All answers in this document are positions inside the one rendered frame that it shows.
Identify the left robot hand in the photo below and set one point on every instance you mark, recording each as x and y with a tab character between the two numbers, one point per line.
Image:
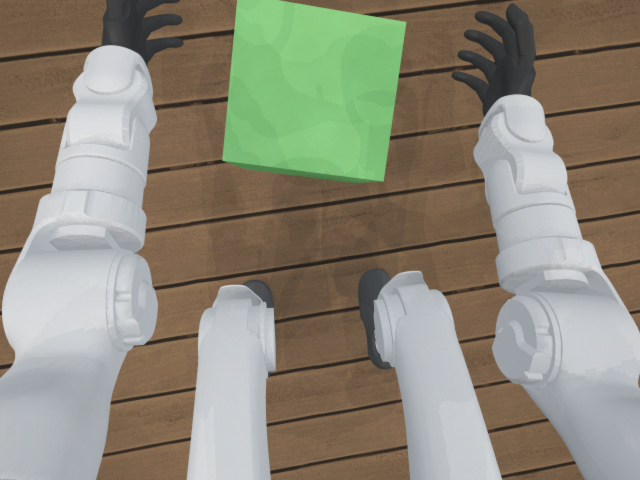
124	25

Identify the carton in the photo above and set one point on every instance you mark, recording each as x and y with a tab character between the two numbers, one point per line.
312	91

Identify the robot left forearm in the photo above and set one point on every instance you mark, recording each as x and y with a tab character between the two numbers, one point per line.
101	169

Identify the robot right upper arm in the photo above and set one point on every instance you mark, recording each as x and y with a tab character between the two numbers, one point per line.
578	358

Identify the robot left thigh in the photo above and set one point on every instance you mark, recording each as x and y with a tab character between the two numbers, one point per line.
229	431

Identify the right robot hand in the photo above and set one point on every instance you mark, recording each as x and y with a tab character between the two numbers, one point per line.
514	72

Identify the right robot foot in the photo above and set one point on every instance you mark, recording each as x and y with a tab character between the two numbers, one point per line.
370	285

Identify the robot right forearm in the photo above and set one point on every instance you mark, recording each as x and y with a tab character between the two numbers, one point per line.
540	243

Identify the robot left upper arm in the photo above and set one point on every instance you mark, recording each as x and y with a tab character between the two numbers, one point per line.
71	317

